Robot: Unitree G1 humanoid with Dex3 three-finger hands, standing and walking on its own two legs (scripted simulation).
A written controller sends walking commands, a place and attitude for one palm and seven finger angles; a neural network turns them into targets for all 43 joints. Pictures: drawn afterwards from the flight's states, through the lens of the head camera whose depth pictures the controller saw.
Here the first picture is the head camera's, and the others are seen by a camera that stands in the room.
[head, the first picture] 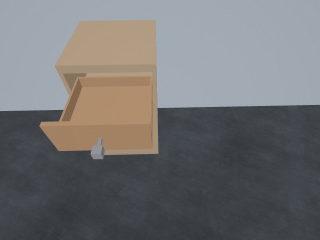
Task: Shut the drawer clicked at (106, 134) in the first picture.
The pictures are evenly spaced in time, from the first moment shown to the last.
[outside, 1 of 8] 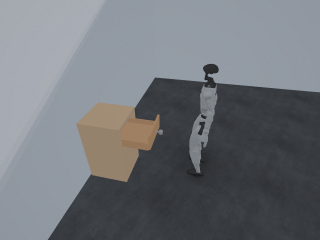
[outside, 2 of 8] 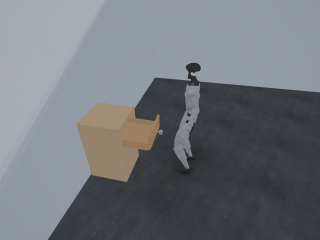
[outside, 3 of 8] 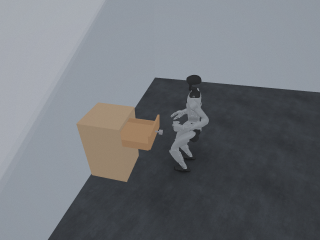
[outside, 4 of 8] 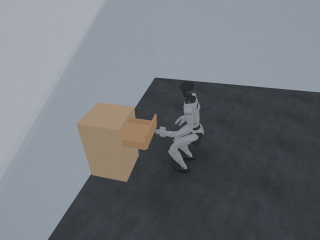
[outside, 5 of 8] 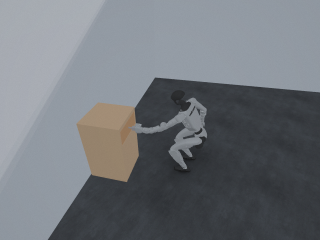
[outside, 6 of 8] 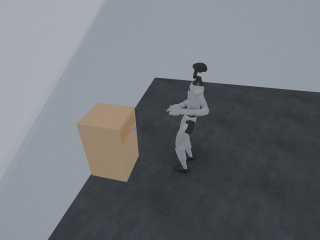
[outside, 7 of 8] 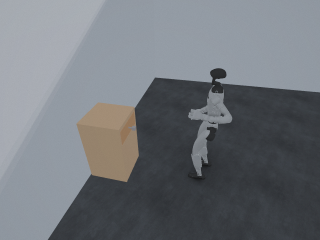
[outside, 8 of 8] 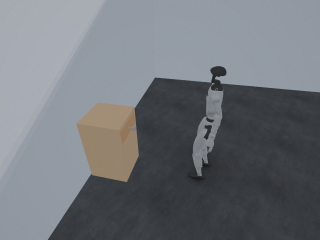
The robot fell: no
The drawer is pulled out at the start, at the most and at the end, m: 0.30 0.30 0.00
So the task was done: yes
